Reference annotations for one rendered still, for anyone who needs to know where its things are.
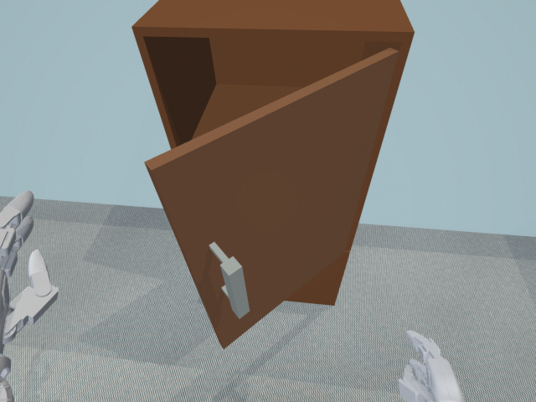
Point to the handle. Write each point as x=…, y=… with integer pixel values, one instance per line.
x=234, y=280

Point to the cupboard door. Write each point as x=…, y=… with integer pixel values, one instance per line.
x=277, y=189

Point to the robot left hand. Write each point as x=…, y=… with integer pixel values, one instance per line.
x=34, y=300

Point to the robot right hand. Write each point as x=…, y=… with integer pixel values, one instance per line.
x=438, y=380

